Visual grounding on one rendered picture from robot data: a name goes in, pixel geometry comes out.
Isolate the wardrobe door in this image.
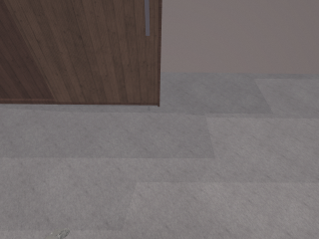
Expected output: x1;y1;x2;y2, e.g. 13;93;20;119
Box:
4;0;159;103
0;0;54;99

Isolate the left robot hand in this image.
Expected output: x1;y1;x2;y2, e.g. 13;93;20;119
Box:
44;228;70;239

